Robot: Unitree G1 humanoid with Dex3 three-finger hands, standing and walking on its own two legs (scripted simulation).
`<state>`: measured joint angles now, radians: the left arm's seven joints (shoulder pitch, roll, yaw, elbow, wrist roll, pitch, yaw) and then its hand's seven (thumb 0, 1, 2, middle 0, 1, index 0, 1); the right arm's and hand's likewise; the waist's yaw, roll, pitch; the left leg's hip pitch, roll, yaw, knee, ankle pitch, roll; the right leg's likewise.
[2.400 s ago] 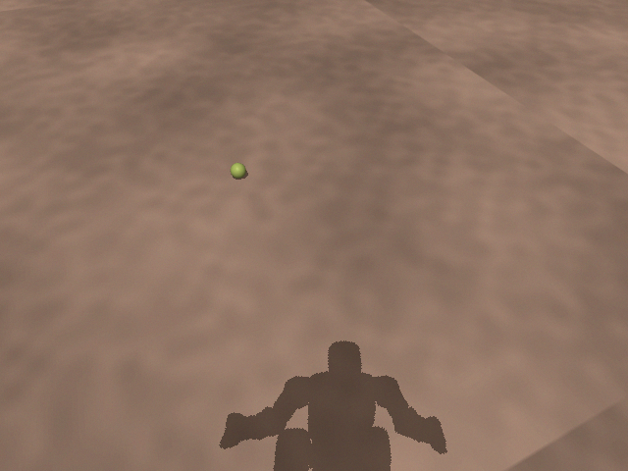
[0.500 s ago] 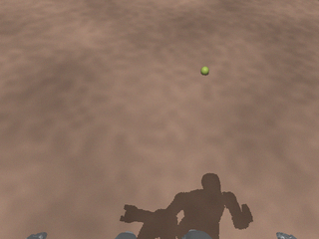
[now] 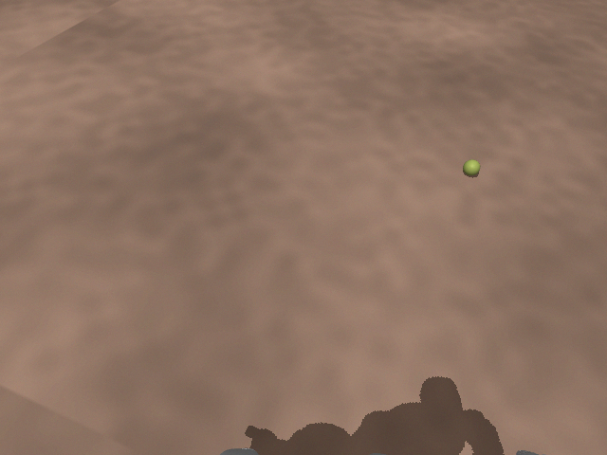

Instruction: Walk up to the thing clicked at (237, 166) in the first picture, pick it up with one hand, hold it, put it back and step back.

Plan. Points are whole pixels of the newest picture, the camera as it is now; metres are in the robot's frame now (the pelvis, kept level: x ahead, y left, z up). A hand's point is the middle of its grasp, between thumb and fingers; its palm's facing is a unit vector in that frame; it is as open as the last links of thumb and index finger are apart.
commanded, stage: walk up
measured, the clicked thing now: (471, 167) +1.44 -0.76 -0.71
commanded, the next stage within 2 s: stand in 1.02 s
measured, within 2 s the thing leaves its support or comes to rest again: neither
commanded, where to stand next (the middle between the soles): +0.06 +0.00 m, yaw +4 degrees
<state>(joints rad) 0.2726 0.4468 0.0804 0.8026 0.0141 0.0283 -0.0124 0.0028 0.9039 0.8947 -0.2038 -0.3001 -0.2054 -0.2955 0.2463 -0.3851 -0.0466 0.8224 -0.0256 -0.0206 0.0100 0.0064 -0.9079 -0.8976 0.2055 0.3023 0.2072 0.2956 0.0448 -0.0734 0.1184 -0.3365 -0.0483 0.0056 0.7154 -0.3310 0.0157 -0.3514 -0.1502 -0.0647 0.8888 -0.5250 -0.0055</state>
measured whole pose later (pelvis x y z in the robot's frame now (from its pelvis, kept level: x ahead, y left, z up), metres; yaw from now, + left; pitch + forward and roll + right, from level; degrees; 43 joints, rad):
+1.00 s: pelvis +0.01 -0.02 +0.03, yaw +8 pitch -2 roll -1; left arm 0.09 0.37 0.02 1.09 0.01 -0.02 -0.01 0.00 0.90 0.89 -0.20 -0.30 -0.21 -0.30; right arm 0.10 -0.36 0.00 1.09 0.00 -0.01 0.02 0.01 -0.91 -0.90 0.20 0.30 0.21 0.30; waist 0.01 -0.01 0.05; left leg -0.22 -0.02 -0.13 0.47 -0.21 -0.01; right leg -0.13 -0.07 -0.12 0.42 -0.24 0.04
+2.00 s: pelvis +0.01 -0.04 +0.04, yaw +5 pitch -2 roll +0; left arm 0.11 0.36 0.01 1.13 0.01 -0.01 -0.02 0.00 0.91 0.89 -0.20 -0.30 -0.21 -0.30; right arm 0.11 -0.35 0.01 1.14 -0.01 0.00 0.01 0.01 -0.91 -0.90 0.20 0.30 0.21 0.30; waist 0.00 0.00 0.05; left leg -0.15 0.02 -0.09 0.34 -0.15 -0.04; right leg -0.12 -0.04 -0.08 0.36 -0.20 0.01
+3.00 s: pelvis +0.02 -0.03 +0.04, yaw +5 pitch -2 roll +0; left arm 0.12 0.36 0.01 1.12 0.01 -0.01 -0.01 0.00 0.91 0.89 -0.20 -0.30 -0.21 -0.30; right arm 0.12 -0.35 0.01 1.13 -0.01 0.00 0.01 0.00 -0.91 -0.90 0.20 0.30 0.21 0.30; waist 0.00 0.00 0.05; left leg -0.13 0.02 -0.07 0.33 -0.17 -0.04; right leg -0.10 -0.03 -0.06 0.34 -0.20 0.01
